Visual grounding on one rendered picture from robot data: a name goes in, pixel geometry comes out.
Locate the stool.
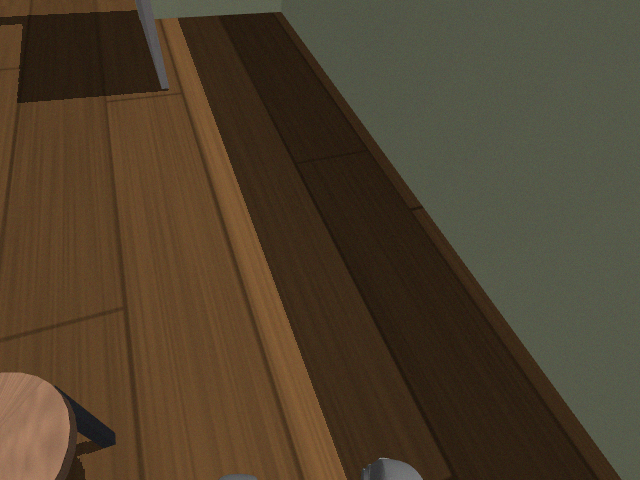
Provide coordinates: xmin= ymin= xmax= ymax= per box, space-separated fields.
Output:
xmin=0 ymin=372 xmax=116 ymax=480

